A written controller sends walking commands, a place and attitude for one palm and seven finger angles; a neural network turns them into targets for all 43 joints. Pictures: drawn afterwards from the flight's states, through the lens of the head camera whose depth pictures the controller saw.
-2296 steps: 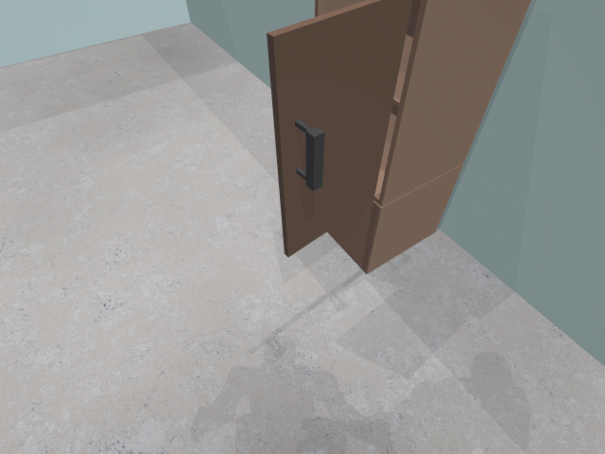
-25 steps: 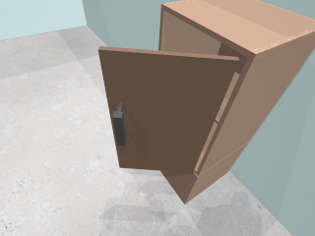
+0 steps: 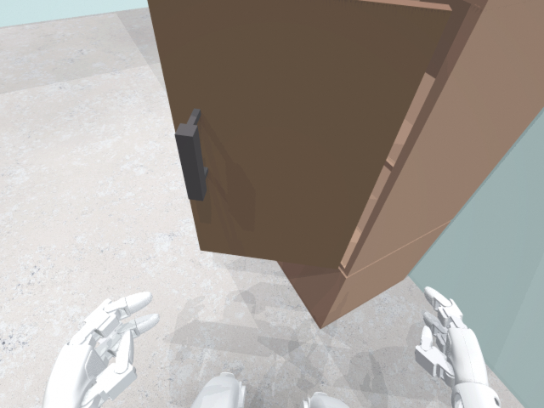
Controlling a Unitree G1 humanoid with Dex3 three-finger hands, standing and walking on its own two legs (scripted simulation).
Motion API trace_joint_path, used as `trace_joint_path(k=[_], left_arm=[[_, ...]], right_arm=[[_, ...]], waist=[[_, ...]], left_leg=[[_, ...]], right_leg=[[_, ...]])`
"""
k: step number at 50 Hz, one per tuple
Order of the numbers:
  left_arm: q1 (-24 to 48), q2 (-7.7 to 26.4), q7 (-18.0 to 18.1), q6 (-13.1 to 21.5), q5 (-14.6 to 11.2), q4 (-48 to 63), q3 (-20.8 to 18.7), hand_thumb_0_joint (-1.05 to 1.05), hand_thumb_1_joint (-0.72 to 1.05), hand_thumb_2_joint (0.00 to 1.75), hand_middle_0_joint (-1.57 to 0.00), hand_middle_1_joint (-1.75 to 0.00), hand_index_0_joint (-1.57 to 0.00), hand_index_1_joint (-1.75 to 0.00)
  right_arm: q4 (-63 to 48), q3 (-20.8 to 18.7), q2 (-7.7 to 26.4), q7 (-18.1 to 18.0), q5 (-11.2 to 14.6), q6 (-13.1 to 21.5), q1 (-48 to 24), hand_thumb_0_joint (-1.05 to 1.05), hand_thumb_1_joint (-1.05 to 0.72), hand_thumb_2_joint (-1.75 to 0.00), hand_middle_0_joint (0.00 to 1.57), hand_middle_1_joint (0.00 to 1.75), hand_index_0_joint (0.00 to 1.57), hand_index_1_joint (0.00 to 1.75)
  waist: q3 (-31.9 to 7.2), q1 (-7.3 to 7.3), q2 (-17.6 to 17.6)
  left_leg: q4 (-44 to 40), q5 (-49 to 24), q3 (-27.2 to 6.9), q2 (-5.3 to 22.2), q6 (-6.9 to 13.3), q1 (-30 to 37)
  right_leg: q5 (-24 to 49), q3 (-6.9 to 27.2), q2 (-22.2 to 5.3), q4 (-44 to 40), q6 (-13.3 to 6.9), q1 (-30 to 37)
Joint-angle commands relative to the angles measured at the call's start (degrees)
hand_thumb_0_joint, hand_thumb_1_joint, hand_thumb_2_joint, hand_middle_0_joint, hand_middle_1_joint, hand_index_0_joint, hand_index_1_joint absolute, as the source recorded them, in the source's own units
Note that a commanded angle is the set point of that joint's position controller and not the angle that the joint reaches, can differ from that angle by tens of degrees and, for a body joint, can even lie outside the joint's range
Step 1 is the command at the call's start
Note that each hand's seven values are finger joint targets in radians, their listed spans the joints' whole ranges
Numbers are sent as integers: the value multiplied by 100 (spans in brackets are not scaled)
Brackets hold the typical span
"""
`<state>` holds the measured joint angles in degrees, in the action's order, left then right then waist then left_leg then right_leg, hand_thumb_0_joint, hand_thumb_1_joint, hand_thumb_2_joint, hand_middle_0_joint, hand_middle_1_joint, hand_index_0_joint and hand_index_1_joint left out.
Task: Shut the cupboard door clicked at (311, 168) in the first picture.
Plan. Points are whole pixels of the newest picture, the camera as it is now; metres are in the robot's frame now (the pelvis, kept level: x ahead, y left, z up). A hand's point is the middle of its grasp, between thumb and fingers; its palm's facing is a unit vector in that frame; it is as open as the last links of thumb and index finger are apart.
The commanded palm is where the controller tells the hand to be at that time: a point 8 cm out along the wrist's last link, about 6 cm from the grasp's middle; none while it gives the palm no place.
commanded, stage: raise the hand and make a fist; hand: left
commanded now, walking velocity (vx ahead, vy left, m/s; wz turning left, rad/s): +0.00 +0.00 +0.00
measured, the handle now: (196, 155) +0.47 +0.17 +0.10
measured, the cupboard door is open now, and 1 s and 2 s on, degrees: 53 53 53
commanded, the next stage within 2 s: bring the fist close to the handle in 1.44 s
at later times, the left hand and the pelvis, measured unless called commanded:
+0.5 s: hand (128, 310) +0.22 +0.20 +0.07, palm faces -0.04 -1.00 -0.02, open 3.6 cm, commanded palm +0.19 +0.26 +0.08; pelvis +0.02 +0.02 +0.01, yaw -1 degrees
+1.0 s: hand (110, 283) +0.24 +0.22 +0.10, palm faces -0.03 -1.00 -0.04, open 3.1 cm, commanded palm +0.22 +0.28 +0.11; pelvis +0.02 +0.04 +0.03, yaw +0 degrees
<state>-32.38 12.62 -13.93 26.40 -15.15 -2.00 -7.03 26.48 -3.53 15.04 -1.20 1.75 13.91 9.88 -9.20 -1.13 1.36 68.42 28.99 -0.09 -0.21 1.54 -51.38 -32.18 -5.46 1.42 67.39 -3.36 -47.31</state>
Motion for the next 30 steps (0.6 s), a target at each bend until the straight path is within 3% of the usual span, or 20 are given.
trace_joint_path(k=[1,3,4,7,9,11,14,18,23,24,28,30], left_arm=[[1023,620,-80,1028,-181,2315,-205,0,90,90,-64,-78,-64,-78],[1073,608,-411,956,-238,1981,-92,0,90,90,-68,-82,-68,-82],[942,573,-594,759,-289,1621,-73,0,90,90,-69,-84,-69,-84],[752,857,-924,119,-397,1407,-399,0,90,90,-75,-90,-75,-90],[549,1094,-905,-255,-476,1401,-808,0,90,90,-79,-94,-79,-94],[440,1041,-751,-389,-571,1734,-1005,0,90,90,-82,-98,-82,-98],[349,932,-440,-335,-552,1878,-1031,0,90,90,-88,-104,-88,-104],[287,618,-323,-112,-441,1708,-603,0,90,90,-95,-112,-95,-112],[374,724,-303,-4,-362,1894,-474,0,90,90,-104,-122,-104,-122],[501,841,-253,-7,-345,2034,-526,0,90,90,-106,-124,-106,-124],[484,778,6,-15,-264,2330,-461,0,90,90,-113,-132,-113,-132],[547,757,85,-97,-208,2277,-420,0,90,90,-117,-136,-117,-136]], right_arm=[[-456,-22,508,-160,-39,326,85,0,-90,-90,20,30,20,30],[-340,-5,565,-200,-21,362,95,0,-90,-90,20,30,20,30],[-308,18,571,-245,3,340,81,0,-90,-90,20,30,20,30],[-456,10,591,-296,108,254,48,0,-90,-90,20,30,20,30],[-532,8,532,-323,137,163,-56,0,-90,-90,20,30,20,30],[-618,22,426,-311,114,80,-44,0,-90,-90,20,30,20,30],[-598,37,361,-291,75,29,-83,0,-90,-90,20,30,20,30],[-576,19,426,-250,69,15,22,0,-90,-90,20,30,20,30],[-655,-2,564,-253,91,46,117,0,-90,-90,20,30,20,30],[-660,7,586,-263,77,39,115,0,-90,-90,20,30,20,30],[-713,28,581,-239,90,20,176,0,-90,-90,20,30,20,30],[-727,43,597,-228,82,-38,203,0,-90,-90,20,30,20,30]], waist=[[-804,403,-616],[-752,476,-560],[-649,466,-328],[-1027,241,-25],[-1285,-4,-109],[-1616,-114,29],[-1480,-206,-100],[-987,20,1],[-1011,29,-260],[-1041,5,-375],[-1102,1,-676],[-983,40,-590]], left_leg=[[-488,-1261,-315,5,41,635],[-398,-1149,-328,34,41,523],[-326,-1141,-338,29,67,341],[-446,-1075,-288,30,62,194],[-508,-1301,-280,4,58,269],[-665,-1578,-293,4,30,433],[-908,-1837,-328,7,7,694],[-1102,-1532,-340,16,-13,707],[-1329,-1412,-366,39,-4,1020],[-1357,-1470,-396,46,1,1092],[-1679,-1545,-521,113,-72,1566],[-1766,-1490,-554,128,-81,1580]], right_leg=[[1564,956,-91,-1258,241,120],[1435,919,-77,-1273,274,2],[1481,1017,-75,-1324,328,45],[1211,1194,-206,-1580,390,627],[1545,1269,-250,-1571,450,1005],[2114,1172,-294,-1496,487,1412],[2453,819,-170,-1316,374,1318],[1945,604,-121,-1360,320,827],[1452,405,-22,-1360,184,614],[1488,372,5,-1319,148,631],[1427,176,39,-1326,121,566],[1406,144,58,-1373,121,592]])
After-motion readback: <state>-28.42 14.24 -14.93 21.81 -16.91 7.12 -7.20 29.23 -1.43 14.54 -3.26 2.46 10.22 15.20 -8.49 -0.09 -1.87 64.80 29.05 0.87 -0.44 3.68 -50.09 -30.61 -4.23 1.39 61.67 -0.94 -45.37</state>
